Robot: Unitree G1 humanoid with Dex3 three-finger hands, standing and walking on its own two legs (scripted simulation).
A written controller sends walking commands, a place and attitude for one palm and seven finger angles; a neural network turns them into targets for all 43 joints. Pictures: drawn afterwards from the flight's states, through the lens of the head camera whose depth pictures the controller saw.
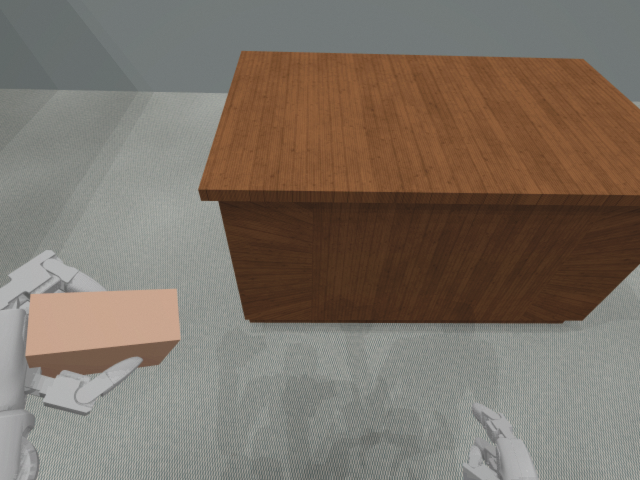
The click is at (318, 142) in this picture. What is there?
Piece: table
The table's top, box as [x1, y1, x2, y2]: [198, 51, 639, 205]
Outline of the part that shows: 198,188 201,200 639,205 639,109 583,59 241,51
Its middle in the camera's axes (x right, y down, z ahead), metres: +0.33 -0.36 +1.12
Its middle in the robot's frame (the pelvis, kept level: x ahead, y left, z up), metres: +1.10 -0.27 -0.10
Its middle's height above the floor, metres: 0.68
